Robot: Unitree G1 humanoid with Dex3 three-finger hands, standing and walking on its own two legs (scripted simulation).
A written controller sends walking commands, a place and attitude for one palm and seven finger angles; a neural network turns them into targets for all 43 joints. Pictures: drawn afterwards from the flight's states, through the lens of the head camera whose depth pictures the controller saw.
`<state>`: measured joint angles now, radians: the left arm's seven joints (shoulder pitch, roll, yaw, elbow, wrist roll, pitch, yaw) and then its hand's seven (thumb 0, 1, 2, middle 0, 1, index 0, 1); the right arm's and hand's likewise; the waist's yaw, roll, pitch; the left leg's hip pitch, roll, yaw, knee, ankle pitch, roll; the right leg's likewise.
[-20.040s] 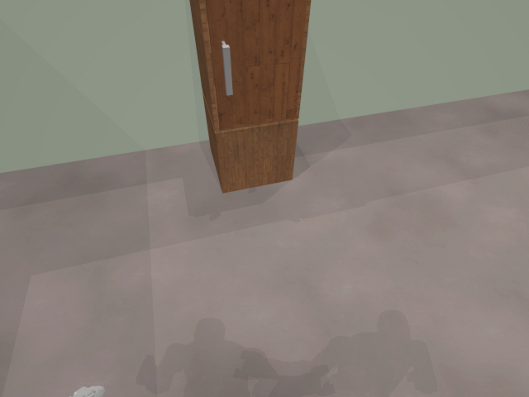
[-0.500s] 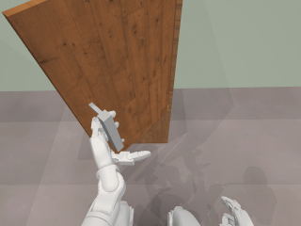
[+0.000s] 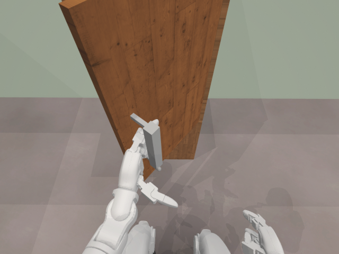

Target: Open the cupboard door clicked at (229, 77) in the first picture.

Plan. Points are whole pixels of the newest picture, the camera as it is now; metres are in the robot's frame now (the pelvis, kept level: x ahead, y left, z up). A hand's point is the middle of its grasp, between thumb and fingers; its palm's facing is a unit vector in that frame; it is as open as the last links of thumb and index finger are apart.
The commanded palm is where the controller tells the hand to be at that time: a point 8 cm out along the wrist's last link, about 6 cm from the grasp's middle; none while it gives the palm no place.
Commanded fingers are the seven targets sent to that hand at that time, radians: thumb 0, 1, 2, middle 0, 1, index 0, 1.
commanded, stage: slide the hand sideways off the handle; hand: left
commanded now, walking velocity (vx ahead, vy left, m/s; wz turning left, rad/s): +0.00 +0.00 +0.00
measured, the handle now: (147, 143) +0.36 +0.07 +0.04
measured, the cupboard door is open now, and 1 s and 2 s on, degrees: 51 50 50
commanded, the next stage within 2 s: draw the hand back to the body in 1.00 s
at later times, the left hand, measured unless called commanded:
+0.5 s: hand (147, 184) +0.26 +0.06 +0.04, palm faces -0.03 -1.00 +0.00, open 16.3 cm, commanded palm +0.24 +0.12 +0.03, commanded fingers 0.00 -0.50 0.30 -0.15 -0.30 -0.15 -0.30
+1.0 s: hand (122, 204) +0.22 +0.11 +0.03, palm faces +0.02 -1.00 -0.03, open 16.2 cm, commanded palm +0.20 +0.17 +0.03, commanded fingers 0.00 -0.50 0.30 -0.15 -0.30 -0.15 -0.30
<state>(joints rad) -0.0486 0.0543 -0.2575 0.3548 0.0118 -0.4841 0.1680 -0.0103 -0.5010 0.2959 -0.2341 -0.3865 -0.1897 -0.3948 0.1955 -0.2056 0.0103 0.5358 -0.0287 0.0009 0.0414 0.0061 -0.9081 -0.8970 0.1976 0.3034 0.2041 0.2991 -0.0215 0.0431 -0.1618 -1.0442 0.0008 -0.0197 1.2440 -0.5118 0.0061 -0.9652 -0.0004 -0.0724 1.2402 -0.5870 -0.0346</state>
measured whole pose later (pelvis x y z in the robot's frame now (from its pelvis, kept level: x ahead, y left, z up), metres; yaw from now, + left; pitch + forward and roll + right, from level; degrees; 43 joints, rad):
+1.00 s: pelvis +0.02 -0.02 -0.01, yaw +0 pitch +20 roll +0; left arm 0.49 0.14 -0.04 -0.08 -0.14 -0.49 -0.06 -0.01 -0.50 0.30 -0.16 -0.30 -0.17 -0.31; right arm 0.21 -0.22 0.00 0.45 0.00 -0.02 -0.01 0.01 -0.91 -0.90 0.20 0.30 0.20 0.30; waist 0.00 0.03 -0.19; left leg -1.08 0.02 -0.04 1.30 -0.56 -0.03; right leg -1.00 0.02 -0.09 1.30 -0.64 -0.07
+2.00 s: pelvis +0.05 +0.01 +0.09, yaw +0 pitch +2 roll -1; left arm 0.59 0.33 0.14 -0.40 -0.05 0.01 0.14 0.00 0.08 0.54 -0.18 -0.30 -0.17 -0.30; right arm 0.26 -0.22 0.07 0.50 0.03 -0.04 -0.12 0.01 -0.91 -0.90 0.20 0.30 0.20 0.30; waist 0.05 0.05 -0.09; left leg -0.36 -0.01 0.00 0.69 -0.37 0.03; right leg -0.28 0.00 -0.04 0.65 -0.40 0.00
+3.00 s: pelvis +0.03 +0.01 +0.12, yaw -3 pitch -1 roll -1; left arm 0.50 0.37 0.37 -0.39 -0.05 -0.15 0.11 0.02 0.89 0.89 -0.21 -0.30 -0.21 -0.30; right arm 0.16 -0.25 0.01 0.60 0.01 -0.03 -0.07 0.01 -0.91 -0.90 0.20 0.30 0.21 0.30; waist 0.03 0.07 0.01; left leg -0.19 0.02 0.04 0.42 -0.21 0.01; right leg -0.11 0.03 0.00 0.35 -0.21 -0.01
